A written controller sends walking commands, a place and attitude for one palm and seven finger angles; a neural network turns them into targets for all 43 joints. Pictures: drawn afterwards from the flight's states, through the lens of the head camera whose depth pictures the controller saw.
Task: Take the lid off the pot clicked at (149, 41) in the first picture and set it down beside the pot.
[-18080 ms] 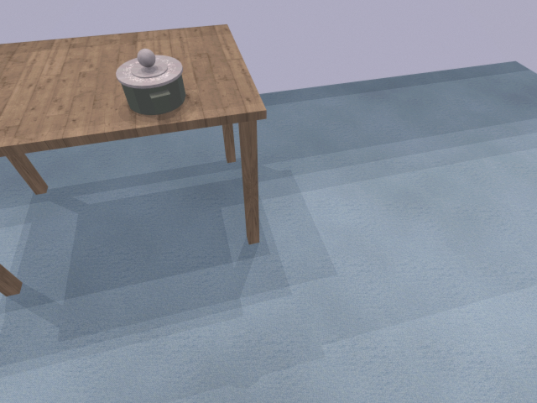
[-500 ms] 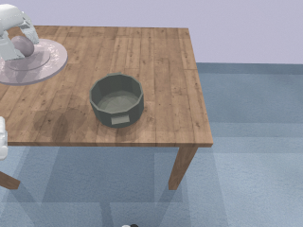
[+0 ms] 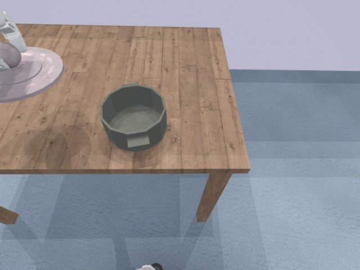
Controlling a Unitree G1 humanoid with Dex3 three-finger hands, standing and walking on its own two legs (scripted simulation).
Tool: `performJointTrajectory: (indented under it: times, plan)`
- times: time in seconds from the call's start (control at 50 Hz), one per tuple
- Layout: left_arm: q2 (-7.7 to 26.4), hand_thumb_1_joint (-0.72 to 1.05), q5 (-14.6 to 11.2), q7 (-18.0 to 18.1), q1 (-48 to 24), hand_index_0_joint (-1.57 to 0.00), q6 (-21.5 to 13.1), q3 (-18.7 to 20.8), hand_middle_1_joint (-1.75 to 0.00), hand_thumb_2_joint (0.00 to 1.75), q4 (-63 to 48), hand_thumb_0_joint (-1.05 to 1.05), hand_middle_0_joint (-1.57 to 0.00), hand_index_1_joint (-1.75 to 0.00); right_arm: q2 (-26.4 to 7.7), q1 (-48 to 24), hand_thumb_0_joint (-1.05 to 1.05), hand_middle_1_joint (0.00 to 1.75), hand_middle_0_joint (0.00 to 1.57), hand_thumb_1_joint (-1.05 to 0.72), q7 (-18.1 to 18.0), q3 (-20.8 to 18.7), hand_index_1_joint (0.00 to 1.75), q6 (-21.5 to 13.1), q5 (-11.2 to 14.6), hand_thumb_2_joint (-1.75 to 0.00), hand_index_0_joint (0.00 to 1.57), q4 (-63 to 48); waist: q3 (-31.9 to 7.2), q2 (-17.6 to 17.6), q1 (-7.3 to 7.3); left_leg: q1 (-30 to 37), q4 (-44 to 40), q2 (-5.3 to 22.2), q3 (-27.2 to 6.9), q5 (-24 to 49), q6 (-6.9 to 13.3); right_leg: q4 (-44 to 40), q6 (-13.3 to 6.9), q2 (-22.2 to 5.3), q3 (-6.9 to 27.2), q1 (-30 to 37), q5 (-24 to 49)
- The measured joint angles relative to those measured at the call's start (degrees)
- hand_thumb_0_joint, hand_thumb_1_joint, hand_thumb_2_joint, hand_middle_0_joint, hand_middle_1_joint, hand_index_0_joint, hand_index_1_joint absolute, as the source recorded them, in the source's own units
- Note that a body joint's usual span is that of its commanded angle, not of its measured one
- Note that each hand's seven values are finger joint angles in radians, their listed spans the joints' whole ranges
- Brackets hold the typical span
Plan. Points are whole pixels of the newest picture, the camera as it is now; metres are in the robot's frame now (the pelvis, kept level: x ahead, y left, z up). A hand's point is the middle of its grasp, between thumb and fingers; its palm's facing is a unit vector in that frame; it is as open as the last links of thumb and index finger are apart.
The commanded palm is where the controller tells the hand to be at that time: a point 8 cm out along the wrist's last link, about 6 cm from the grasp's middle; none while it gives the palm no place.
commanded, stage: lower the lid onto the table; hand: left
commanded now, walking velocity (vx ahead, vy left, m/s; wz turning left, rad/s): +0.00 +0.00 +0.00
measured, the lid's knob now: (6, 55) +0.49 +0.33 +0.19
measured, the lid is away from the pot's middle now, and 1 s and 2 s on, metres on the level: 0.22 0.23 0.23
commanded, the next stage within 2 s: none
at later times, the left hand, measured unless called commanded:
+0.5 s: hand out of the picture +0.46 +0.34 +0.19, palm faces -0.37 -0.18 -0.91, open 8.1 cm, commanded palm +0.49 +0.35 +0.26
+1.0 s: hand (5, 86) +0.45 +0.34 +0.15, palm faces -0.42 -0.18 -0.89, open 8.1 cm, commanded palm +0.49 +0.35 +0.23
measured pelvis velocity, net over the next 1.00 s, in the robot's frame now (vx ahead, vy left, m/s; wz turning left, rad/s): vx -0.01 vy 0.01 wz -0.02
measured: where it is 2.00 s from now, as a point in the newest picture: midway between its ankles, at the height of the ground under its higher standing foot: outside the picture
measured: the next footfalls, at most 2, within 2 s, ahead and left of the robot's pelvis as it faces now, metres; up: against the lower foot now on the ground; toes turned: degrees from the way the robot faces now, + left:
none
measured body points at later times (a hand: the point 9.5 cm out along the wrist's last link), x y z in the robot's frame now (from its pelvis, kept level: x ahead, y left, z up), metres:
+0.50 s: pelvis +0.00 +0.01 +0.00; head +0.08 +0.01 +0.44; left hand +0.48 +0.35 +0.24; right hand +0.04 -0.28 -0.13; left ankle +0.06 +0.10 -0.73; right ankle -0.05 -0.14 -0.73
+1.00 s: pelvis -0.01 +0.01 -0.01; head +0.07 +0.03 +0.44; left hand +0.47 +0.35 +0.20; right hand +0.02 -0.28 -0.12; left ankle +0.06 +0.10 -0.73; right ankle -0.05 -0.14 -0.73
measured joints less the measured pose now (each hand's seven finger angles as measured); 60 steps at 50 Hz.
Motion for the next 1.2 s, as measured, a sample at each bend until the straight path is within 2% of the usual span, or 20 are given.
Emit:
performJointTrajectory:
  times: [0.22,0.36,0.6,0.74,0.94,1.2]
  plan:
    - [1.87,0.3,0.84,0.75,1.82,-0.5,-1.0,3.97,-1.12,0.83,1.8,0.04,-0.94,-0.9,-0.02,1.31,0.0,0.3,0.2,-0.9,0.38,-0.32,0.3,0.78,0.01,-0.9,0.2,-0.91,-0.44,-0.14,-1.08,-1.13,1.09,0.34,0.97,-1.04,0.19,0.72,0.24,0.1,1.04,-1.33,-0.49]
    - [2.03,0.3,0.93,1.0,3.81,-0.5,-1.85,5.04,-1.12,0.83,0.28,0.04,-0.94,-0.9,0.2,1.78,0.0,0.3,0.2,-0.9,0.49,-0.56,0.3,1.19,-0.17,-0.9,0.2,-1.43,-0.6,-0.21,-0.85,-2.02,1.94,0.35,0.97,-1.42,0.28,1.44,0.29,0.11,1.06,-2.14,-0.82]
    - [1.04,0.31,0.23,1.64,5.58,-0.5,-2.93,4.32,-1.12,0.83,0.2,0.04,-0.94,-0.9,0.37,0.85,0.0,0.3,0.2,-0.9,-0.08,-0.47,0.3,1.29,-0.12,-0.9,0.2,-1.79,-1.01,-0.12,-0.41,-3.2,3.3,0.34,0.45,-1.54,0.4,2.69,0.35,0.21,0.58,-3.06,-1.08]
    - [0.19,0.3,0.05,1.97,5.18,-0.5,-3.01,2.22,-1.12,0.83,1.73,0.04,-0.94,-0.9,0.35,0.61,0.0,0.3,0.2,-0.9,-0.77,-0.19,0.3,0.69,0.0,-0.9,0.2,-1.4,-0.8,-0.27,-0.34,-3.71,3.72,0.31,0.17,-1.34,0.45,3.2,0.36,0.26,0.32,-3.52,-1.01]
    - [0.09,0.31,0.06,2.98,6.0,-0.5,-4.72,2.62,-1.12,0.83,2.19,0.04,-0.94,-0.9,0.24,1.8,0.0,0.3,0.2,-0.9,-1.65,-0.05,0.3,-0.28,-0.15,-0.9,0.2,-0.73,-0.79,-0.56,-0.76,-4.78,4.53,0.45,0.27,-1.47,0.57,3.99,0.41,0.36,0.47,-4.62,-1.07]
    - [0.86,0.31,0.38,4.2,7.38,-0.5,-6.19,4.02,-1.12,0.83,3.16,0.04,-0.93,-0.9,0.16,3.55,0.0,0.3,0.2,-0.9,-2.03,-0.39,0.3,0.1,-0.26,-0.9,0.2,-0.32,-1.3,-0.57,-1.37,-6.59,6.08,0.66,0.77,-2.23,0.86,5.32,0.62,0.46,1.05,-6.51,-1.55]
